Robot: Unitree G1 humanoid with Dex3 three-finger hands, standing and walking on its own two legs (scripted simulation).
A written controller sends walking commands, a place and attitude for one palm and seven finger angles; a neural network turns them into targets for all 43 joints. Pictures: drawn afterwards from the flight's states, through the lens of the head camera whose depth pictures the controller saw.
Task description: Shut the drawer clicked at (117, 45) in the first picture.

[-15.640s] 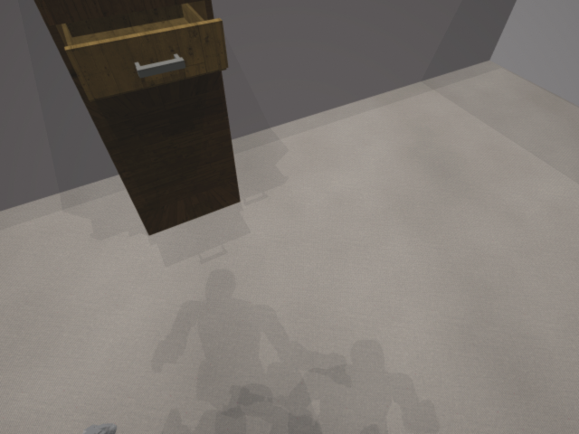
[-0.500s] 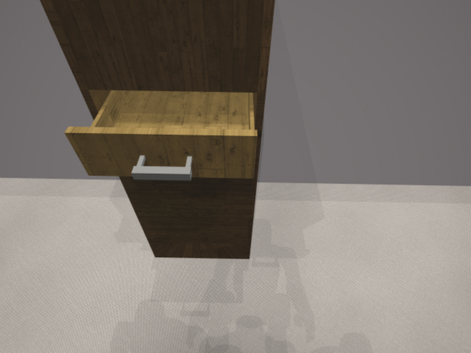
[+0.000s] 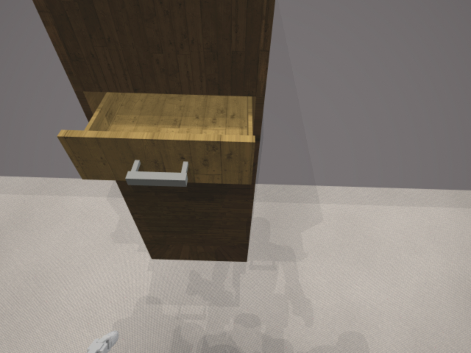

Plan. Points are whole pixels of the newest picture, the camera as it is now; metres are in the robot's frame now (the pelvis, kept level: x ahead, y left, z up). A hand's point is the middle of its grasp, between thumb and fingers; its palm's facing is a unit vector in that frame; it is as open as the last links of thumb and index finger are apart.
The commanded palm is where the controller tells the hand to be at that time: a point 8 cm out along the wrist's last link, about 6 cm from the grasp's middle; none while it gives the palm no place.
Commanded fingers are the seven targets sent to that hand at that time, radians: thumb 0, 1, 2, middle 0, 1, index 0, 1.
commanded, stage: raise the hand and make a fist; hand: left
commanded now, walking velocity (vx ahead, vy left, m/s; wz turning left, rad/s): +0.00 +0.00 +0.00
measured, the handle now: (159, 172) +0.45 +0.18 +0.04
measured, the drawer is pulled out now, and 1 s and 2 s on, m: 0.15 0.15 0.15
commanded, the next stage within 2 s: bring the fist close to the handle in 1.80 s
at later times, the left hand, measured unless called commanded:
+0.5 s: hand (142, 324) +0.17 +0.15 +0.01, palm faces +0.02 -1.00 -0.06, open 5.0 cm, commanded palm +0.15 +0.22 +0.02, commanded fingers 0.00 0.90 0.90 -0.82 -0.97 -0.82 -0.97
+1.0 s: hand (139, 278) +0.21 +0.15 +0.07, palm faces +0.01 -1.00 -0.05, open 3.1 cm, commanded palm +0.19 +0.21 +0.08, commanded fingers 0.00 0.90 0.90 -1.32 -1.51 -1.32 -1.51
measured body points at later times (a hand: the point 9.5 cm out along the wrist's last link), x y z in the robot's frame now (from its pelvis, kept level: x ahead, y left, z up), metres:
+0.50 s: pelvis -0.02 -0.03 -0.07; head +0.02 -0.03 +0.38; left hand +0.16 +0.21 +0.01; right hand +0.21 -0.22 -0.12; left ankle +0.00 +0.11 -0.73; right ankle -0.02 -0.12 -0.73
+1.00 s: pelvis -0.01 -0.01 -0.03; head +0.01 -0.01 +0.42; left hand +0.21 +0.21 +0.07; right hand +0.17 -0.25 -0.09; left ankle +0.00 +0.11 -0.73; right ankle -0.02 -0.12 -0.73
